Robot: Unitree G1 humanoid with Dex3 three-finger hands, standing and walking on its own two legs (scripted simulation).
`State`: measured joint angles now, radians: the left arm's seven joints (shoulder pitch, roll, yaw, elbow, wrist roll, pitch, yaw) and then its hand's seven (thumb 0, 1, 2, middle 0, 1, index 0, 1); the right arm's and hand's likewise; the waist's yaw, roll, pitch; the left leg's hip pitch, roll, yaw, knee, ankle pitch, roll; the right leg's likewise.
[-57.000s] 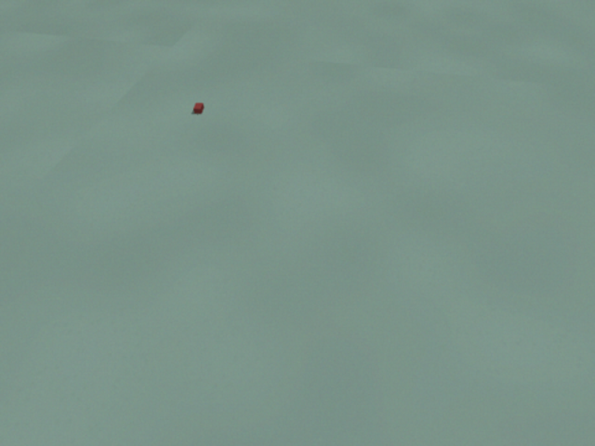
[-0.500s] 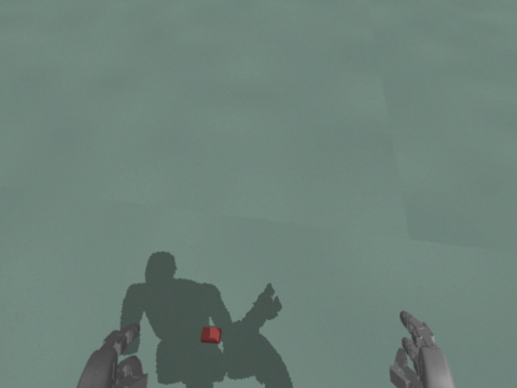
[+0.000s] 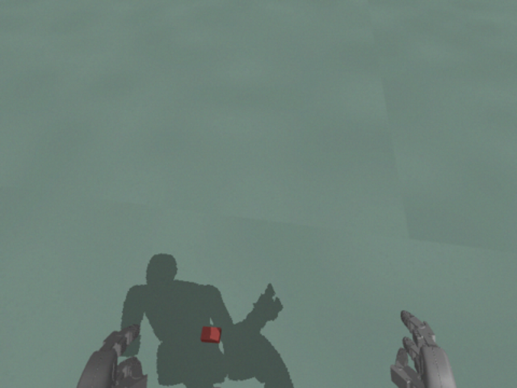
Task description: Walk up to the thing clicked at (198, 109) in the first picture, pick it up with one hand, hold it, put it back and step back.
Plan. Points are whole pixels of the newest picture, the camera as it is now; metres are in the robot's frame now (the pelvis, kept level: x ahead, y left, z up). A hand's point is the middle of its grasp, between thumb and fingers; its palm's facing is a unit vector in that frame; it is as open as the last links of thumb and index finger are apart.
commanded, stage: home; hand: left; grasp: from above
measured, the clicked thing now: (211, 334) +0.43 +0.18 -0.70
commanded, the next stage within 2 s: stand in 0.04 s
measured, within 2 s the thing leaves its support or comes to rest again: neither
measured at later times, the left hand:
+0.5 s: hand out of the picture +0.08 +0.25 -0.11, palm faces +0.04 -0.94 -0.33, open 7.4 cm
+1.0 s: hand out of the picture +0.03 +0.25 -0.10, palm faces +0.05 -0.94 -0.34, open 7.4 cm
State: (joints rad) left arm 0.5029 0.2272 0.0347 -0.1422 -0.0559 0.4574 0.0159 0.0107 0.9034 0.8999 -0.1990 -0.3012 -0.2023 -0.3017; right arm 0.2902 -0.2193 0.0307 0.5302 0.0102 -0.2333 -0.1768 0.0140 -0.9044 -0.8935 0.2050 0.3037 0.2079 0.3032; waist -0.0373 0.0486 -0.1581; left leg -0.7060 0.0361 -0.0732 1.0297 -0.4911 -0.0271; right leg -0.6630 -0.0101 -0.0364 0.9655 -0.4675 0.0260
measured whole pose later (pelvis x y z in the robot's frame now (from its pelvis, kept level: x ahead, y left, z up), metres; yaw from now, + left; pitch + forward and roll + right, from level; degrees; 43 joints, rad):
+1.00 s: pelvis -0.01 +0.01 +0.07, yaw +1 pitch -6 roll +0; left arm 0.18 0.29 0.04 1.12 0.04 0.01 0.02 0.00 0.90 0.90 -0.20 -0.30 -0.20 -0.30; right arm 0.15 -0.28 -0.03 1.08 -0.02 0.01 -0.01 0.01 -0.91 -0.89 0.20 0.30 0.21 0.30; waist 0.02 0.01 0.07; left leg -0.13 0.00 -0.03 0.42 -0.20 -0.01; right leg -0.11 -0.06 -0.02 0.40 -0.20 0.05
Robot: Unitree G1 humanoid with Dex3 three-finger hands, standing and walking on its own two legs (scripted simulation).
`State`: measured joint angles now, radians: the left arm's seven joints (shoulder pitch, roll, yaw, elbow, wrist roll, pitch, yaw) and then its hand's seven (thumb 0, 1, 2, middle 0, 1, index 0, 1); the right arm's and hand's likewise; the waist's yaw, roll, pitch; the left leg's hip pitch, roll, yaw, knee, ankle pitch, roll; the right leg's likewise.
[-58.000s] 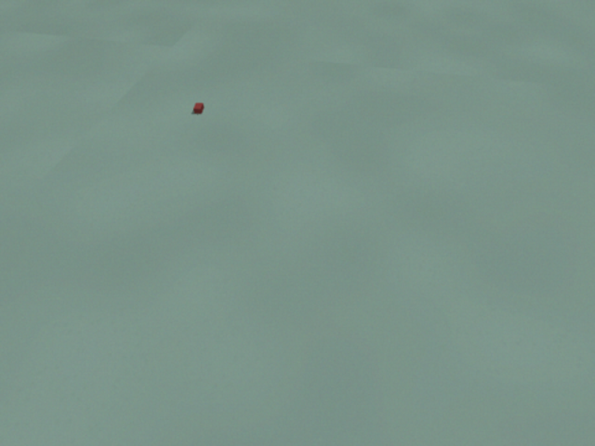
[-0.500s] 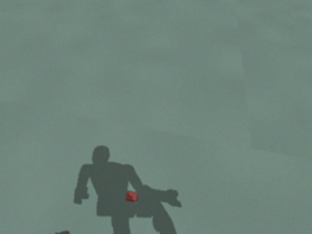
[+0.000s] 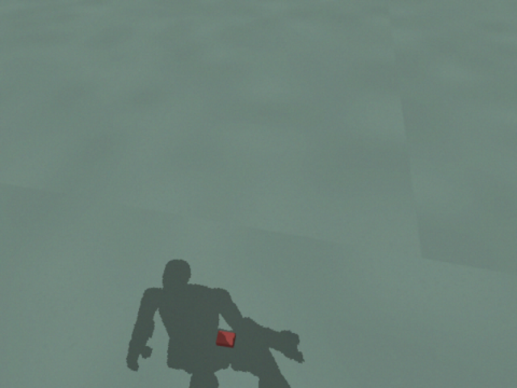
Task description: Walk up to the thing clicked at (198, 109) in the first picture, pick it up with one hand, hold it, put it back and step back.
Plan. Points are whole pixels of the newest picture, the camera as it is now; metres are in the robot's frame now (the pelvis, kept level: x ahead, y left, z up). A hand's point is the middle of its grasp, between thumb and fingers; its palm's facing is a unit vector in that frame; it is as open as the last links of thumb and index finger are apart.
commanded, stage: stand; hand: left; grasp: from above
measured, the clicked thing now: (225, 339) +0.45 +0.17 -0.76
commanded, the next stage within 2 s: step back in 1.66 s
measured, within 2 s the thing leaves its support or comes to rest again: neither
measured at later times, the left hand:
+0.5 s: hand out of the picture +0.07 +0.23 -0.16, palm faces +0.01 -0.94 -0.33, open 7.4 cm
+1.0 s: hand out of the picture +0.09 +0.23 -0.15, palm faces +0.00 -0.94 -0.34, open 7.4 cm
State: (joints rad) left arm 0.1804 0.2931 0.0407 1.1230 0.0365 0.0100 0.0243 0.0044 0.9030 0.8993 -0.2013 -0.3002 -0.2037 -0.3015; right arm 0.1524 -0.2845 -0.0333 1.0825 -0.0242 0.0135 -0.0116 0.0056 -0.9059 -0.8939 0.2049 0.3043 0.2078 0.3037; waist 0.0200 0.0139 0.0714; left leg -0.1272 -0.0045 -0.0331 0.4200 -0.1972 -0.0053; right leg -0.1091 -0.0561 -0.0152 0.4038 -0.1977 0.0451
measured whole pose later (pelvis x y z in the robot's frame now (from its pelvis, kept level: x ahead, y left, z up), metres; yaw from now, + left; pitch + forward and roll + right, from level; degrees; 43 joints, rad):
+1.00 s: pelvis +0.02 -0.02 +0.00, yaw -1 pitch -4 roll +0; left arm 0.11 0.32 0.03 1.14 0.02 -0.01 0.00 0.00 0.90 0.90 -0.20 -0.30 -0.20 -0.30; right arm 0.11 -0.33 -0.01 1.13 -0.01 0.00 0.00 0.01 -0.91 -0.89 0.20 0.30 0.21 0.30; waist 0.00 0.01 0.07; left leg -0.10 0.03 -0.03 0.34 -0.18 -0.04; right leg -0.09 -0.02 -0.02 0.35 -0.18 0.02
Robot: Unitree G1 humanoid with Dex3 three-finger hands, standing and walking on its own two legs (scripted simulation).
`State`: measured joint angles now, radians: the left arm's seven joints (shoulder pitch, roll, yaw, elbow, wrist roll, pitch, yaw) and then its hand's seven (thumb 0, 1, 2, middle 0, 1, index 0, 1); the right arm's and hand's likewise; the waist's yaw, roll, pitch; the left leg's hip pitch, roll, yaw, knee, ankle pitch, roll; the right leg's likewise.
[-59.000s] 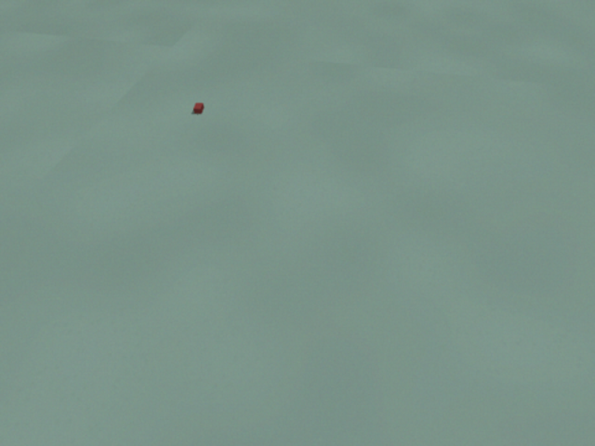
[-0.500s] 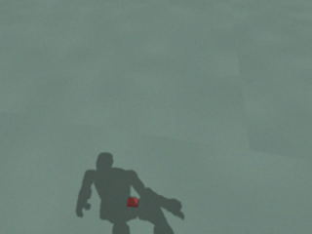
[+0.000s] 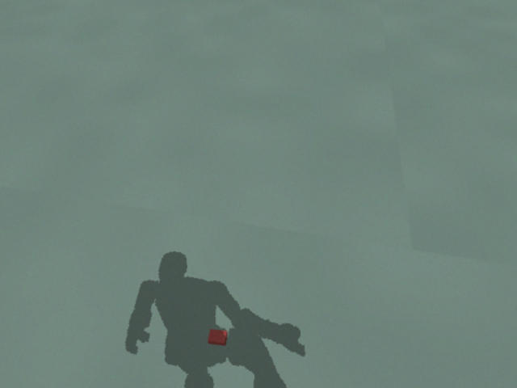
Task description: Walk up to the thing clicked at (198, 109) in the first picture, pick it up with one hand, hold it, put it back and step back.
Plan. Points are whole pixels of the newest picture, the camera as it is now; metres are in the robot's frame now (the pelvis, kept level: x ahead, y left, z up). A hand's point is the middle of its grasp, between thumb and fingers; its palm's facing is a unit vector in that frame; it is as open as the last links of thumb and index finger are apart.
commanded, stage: stand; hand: left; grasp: from above
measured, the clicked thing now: (217, 337) +0.43 +0.19 -0.77
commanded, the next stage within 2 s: step back in 0.66 s
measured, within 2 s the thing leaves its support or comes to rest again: neither
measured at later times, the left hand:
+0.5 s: hand out of the picture +0.07 +0.24 -0.16, palm faces +0.00 -0.94 -0.34, open 7.4 cm
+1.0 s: hand out of the picture +0.11 +0.30 -0.18, palm faces -0.03 -0.92 -0.39, open 7.4 cm
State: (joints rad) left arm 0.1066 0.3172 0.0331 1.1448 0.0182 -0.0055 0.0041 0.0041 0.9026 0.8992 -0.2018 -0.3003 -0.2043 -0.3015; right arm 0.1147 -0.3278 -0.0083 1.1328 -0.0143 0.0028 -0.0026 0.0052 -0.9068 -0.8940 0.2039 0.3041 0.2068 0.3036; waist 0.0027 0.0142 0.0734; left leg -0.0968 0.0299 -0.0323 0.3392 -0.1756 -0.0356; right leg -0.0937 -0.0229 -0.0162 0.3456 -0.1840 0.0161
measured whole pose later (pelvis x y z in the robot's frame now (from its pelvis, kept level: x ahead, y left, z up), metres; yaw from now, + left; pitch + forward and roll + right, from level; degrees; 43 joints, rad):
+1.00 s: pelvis -0.05 +0.03 -0.02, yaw -1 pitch -2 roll -1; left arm 0.00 0.42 0.07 0.92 0.01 0.06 0.03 0.01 0.90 0.90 -0.20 -0.30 -0.20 -0.30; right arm 0.13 -0.37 -0.05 0.97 -0.02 0.04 0.01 0.00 -0.91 -0.89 0.20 0.30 0.21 0.30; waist -0.02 -0.04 0.20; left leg -0.29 -0.02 -0.01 0.64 -0.32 0.03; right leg -0.44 0.07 0.15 0.95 -0.52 -0.03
